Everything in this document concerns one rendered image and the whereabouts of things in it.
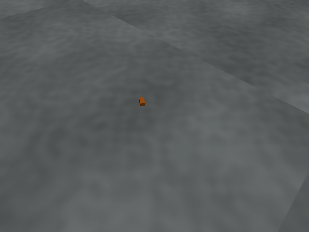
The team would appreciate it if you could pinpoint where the small box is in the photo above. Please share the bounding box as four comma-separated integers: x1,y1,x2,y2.
139,97,145,106

